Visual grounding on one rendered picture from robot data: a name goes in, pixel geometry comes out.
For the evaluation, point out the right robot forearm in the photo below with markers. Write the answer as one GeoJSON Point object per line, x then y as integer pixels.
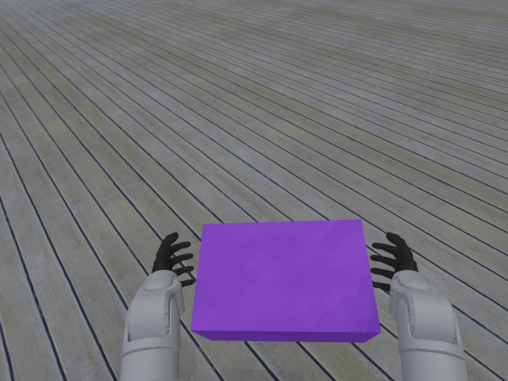
{"type": "Point", "coordinates": [429, 338]}

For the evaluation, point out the left robot forearm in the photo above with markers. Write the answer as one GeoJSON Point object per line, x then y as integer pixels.
{"type": "Point", "coordinates": [151, 341]}

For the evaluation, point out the left robot hand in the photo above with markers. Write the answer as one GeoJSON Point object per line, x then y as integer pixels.
{"type": "Point", "coordinates": [165, 262]}

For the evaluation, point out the right robot hand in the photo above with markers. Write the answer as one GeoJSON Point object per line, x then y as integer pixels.
{"type": "Point", "coordinates": [404, 259]}

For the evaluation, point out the carton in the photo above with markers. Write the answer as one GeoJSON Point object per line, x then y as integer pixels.
{"type": "Point", "coordinates": [300, 281]}

